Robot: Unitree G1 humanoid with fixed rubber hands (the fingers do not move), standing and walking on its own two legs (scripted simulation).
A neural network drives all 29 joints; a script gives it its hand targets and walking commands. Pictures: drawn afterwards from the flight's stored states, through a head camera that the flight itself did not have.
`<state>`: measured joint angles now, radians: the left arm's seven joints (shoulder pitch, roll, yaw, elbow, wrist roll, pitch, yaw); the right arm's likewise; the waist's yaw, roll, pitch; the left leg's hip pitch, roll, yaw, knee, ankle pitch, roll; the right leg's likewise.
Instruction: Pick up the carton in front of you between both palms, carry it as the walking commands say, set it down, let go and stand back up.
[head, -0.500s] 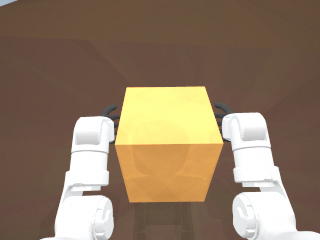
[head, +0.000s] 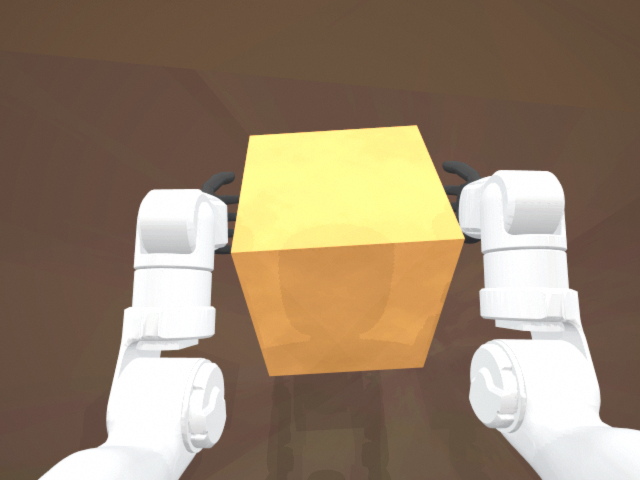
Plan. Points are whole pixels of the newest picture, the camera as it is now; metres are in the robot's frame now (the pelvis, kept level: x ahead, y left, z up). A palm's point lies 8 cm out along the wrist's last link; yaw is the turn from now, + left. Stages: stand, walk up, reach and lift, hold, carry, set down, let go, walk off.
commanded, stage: carry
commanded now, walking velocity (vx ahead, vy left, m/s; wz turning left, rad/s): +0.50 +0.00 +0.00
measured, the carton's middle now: (339, 256) +0.37 +0.02 +0.10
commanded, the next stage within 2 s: none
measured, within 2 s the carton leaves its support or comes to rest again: neither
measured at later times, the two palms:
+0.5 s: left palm (272, 81) +0.69 +0.14 +0.19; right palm (449, 92) +0.67 -0.16 +0.19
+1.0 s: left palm (278, 3) +1.02 +0.17 +0.23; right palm (413, 6) +1.00 -0.13 +0.23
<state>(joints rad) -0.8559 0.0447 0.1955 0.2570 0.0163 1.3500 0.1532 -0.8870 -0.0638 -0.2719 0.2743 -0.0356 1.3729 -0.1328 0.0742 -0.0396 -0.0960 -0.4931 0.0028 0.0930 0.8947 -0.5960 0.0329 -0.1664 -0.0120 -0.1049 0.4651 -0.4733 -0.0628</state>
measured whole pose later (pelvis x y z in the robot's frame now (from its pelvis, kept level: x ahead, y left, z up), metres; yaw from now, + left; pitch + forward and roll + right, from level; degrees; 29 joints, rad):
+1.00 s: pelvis +0.63 +0.04 +0.06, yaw -1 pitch +3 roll +1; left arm -0.91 0.05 0.30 0.22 0.06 1.32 0.13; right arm -0.92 0.00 -0.28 0.21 -0.11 1.33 -0.13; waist -0.03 -0.02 -0.01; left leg -0.55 -0.01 0.16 0.67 -0.30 0.07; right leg -0.33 -0.01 -0.01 1.11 -0.52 -0.04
